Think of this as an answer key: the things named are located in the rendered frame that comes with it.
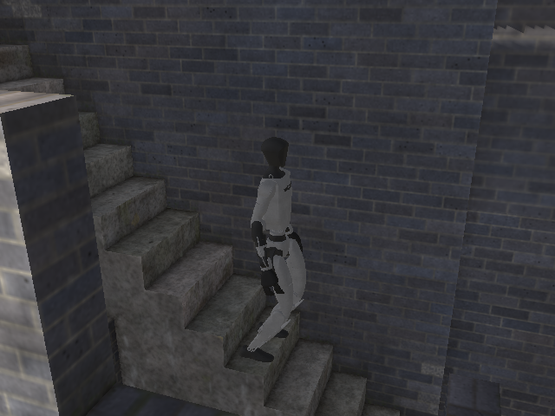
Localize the stairs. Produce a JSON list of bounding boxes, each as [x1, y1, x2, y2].
[[0, 43, 400, 416]]

